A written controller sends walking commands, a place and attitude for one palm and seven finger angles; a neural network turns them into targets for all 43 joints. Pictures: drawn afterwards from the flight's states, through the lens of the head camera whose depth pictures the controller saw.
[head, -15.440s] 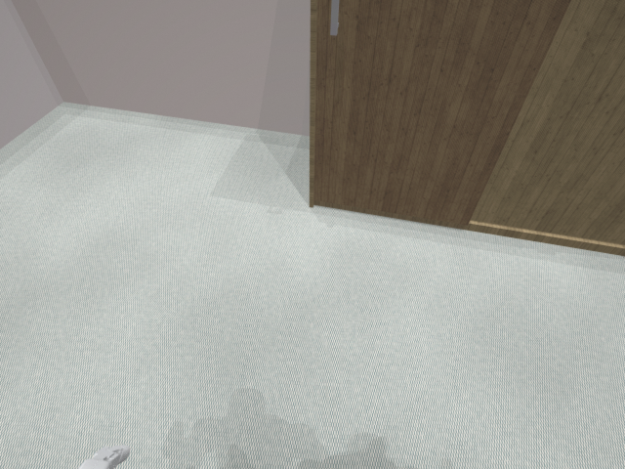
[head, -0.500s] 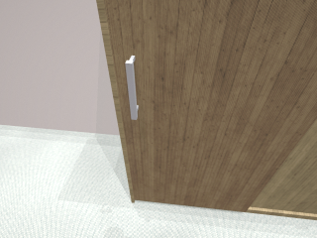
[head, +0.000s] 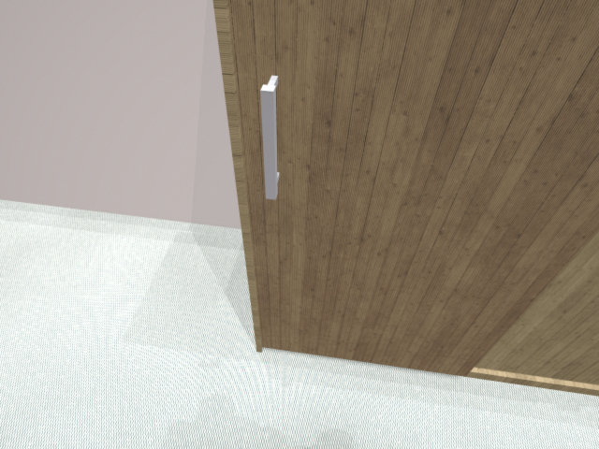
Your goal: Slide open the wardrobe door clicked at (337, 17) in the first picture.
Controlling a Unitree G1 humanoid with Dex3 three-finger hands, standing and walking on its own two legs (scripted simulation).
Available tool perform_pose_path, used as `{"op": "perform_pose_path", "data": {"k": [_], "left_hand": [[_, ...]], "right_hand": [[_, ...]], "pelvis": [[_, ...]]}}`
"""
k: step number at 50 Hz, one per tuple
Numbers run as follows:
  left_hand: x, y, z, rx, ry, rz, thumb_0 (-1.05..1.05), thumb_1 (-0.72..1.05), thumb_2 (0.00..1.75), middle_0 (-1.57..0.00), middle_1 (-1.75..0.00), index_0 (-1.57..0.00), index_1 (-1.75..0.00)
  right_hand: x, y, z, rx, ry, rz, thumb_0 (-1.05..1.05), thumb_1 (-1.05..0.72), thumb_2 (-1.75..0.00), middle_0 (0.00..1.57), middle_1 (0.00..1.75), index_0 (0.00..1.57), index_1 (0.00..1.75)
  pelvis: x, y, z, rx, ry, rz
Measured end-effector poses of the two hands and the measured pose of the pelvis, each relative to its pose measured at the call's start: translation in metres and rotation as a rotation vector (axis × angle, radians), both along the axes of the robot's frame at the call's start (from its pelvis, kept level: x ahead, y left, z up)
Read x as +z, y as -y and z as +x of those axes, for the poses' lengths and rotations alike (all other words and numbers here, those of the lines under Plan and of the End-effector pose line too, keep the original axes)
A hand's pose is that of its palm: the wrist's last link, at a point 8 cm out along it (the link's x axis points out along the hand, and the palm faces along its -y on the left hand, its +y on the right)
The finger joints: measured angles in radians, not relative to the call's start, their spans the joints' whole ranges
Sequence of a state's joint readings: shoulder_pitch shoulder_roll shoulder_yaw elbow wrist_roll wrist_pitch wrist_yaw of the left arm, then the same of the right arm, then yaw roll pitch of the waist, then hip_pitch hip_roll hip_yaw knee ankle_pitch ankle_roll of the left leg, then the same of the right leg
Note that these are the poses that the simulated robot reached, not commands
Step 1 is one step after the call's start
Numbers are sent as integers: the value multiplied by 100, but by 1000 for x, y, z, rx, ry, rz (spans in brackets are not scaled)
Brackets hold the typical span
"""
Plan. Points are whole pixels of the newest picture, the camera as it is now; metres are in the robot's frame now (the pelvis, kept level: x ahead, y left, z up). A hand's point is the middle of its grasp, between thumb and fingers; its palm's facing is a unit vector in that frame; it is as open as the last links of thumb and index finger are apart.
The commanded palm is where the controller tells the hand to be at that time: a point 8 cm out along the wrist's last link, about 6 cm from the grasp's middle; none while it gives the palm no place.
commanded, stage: come to a stop and stand still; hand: left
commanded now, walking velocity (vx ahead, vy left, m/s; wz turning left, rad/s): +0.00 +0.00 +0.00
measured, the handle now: (272, 141) +0.56 +0.08 +0.13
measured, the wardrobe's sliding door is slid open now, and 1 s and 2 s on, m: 0.00 0.00 0.00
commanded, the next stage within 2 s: look again from close up in 0.02 s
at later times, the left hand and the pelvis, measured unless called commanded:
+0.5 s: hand out of the picture +0.05 +0.21 -0.16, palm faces -0.03 -0.95 -0.30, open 7.4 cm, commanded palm none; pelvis +0.01 -0.02 +0.00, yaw +1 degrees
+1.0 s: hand out of the picture +0.10 +0.21 -0.15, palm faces -0.03 -0.95 -0.32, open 7.4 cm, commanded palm none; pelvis +0.03 -0.03 +0.01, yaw +0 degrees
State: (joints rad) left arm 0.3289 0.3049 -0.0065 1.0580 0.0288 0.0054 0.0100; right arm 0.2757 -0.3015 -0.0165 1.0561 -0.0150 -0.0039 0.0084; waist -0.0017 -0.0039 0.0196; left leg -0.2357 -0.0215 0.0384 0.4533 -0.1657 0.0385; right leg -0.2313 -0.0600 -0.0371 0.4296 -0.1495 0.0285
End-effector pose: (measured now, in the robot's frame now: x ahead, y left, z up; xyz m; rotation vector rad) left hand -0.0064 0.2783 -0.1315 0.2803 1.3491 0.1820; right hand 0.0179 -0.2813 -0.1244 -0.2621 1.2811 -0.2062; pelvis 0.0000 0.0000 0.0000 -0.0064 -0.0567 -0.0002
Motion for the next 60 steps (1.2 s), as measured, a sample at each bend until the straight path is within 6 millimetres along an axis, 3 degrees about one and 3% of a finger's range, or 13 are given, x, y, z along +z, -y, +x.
{"op": "perform_pose_path", "data": {"k": [9, 25, 41, 51, 60], "left_hand": [[1, 9, 6, 7, 15, -1, 0, 90, 90, -20, -30, -20, -30], [5, 26, 54, -21, 85, -10, 0, 90, 90, -20, -30, -20, -30], [13, 24, 92, -42, 121, 8, 0, 90, 90, -20, -30, -20, -30], [17, 21, 101, -43, 133, 18, 0, 90, 90, -20, -30, -20, -30], [17, 20, 98, -33, 110, 18, 0, 90, 90, -20, -30, -20, -30]], "right_hand": [[-3, 1, 10, 13, 4, 17, 1, -91, -90, 20, 30, 20, 30], [-3, 8, 31, 17, 8, 34, 1, -91, -90, 20, 30, 20, 30], [3, 21, 57, 29, 15, 15, 1, -91, -90, 20, 30, 20, 29], [7, 25, 77, 47, 50, 9, 1, -91, -90, 20, 30, 20, 29], [8, 25, 80, 52, 41, 5, 1, -91, -90, 20, 30, 20, 30]], "pelvis": [[1, 6, 0, 9, -3, 3], [3, 18, 13, 10, -12, 3], [7, 24, 28, 9, -14, 4], [8, 25, 33, 9, -14, 4], [9, 25, 39, 8, -18, 5]]}}
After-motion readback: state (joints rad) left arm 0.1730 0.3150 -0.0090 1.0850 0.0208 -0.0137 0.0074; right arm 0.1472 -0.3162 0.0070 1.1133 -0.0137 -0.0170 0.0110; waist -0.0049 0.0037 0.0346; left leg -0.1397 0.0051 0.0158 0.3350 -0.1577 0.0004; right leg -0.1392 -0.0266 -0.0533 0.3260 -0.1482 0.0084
